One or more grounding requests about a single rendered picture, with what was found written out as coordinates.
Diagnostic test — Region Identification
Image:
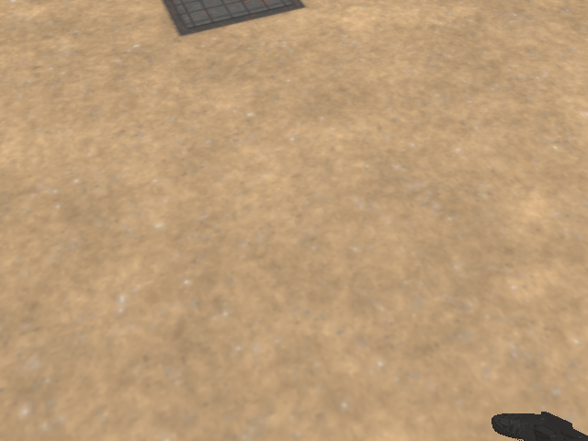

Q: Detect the robot right hand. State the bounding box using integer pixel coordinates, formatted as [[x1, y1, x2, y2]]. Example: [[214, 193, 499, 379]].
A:
[[492, 412, 588, 441]]

